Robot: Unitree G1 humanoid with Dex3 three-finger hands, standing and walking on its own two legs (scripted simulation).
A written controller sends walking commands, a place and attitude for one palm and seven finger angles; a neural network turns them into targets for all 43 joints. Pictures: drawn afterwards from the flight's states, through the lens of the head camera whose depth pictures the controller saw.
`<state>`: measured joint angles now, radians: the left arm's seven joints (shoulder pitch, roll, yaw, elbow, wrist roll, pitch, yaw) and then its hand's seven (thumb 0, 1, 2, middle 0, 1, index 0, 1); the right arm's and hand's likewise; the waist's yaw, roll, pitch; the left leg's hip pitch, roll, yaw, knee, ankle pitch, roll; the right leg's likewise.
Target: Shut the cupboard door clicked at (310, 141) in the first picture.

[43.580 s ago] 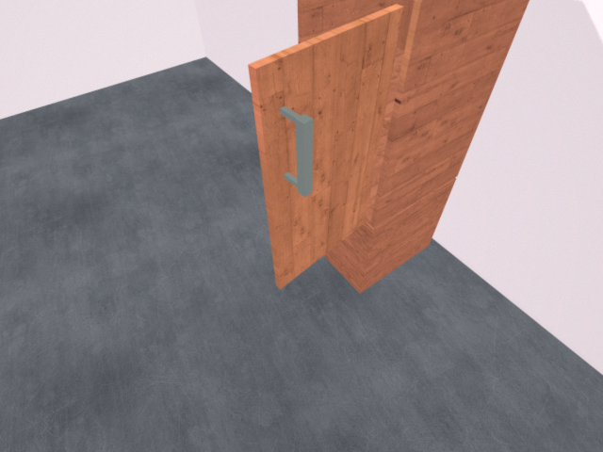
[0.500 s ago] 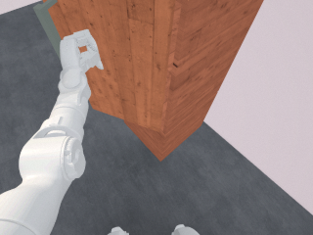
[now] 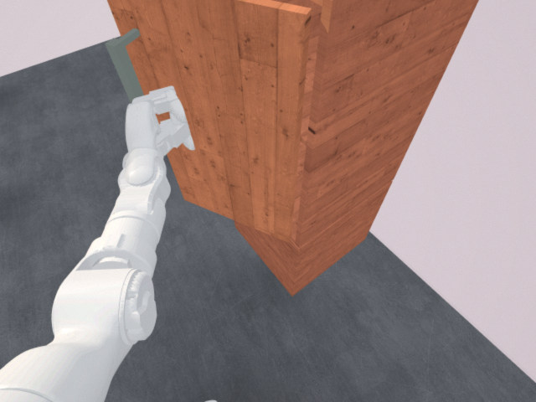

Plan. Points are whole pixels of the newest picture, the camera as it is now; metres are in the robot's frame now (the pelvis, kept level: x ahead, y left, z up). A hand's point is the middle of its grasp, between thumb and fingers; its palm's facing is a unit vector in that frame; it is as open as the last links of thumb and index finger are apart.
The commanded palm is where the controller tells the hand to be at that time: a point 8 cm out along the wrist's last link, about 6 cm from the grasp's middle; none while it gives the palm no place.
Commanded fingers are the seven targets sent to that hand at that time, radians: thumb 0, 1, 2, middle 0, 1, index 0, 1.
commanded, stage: draw the hand back to the body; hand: left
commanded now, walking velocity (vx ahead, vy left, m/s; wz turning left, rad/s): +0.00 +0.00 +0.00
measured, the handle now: (139, 78) +0.65 +0.19 +0.12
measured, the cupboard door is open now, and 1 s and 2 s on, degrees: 27 27 27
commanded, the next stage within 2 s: step back with the hand held close in 1.44 s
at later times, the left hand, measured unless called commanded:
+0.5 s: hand (95, 212) +0.33 +0.18 +0.16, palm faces +0.15 -0.97 -0.17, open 3.1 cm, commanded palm +0.29 +0.23 +0.17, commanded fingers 0.00 0.90 0.90 -0.94 -1.11 -0.94 -1.11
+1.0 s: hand out of the picture +0.21 +0.28 +0.18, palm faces +0.44 -0.82 -0.38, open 5.6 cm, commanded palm +0.15 +0.31 +0.20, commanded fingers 0.00 0.90 0.90 -0.25 -0.36 -0.25 -0.36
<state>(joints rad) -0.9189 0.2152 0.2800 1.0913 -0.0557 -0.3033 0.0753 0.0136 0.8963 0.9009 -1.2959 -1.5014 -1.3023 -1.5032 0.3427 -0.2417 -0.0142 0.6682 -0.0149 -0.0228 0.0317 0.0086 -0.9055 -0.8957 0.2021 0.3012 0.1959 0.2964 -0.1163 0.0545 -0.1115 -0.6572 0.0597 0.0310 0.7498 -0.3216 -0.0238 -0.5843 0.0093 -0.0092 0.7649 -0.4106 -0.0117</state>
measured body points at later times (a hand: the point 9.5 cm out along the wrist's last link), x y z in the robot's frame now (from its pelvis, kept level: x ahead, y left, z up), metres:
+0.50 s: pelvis +0.00 +0.01 +0.03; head -0.02 -0.02 +0.48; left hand +0.32 +0.23 +0.17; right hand +0.18 -0.23 -0.06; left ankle +0.02 +0.14 -0.71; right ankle -0.03 -0.11 -0.71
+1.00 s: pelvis +0.01 +0.02 +0.04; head -0.01 -0.02 +0.48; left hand +0.18 +0.32 +0.20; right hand +0.19 -0.19 -0.07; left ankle +0.02 +0.14 -0.71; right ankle -0.03 -0.11 -0.71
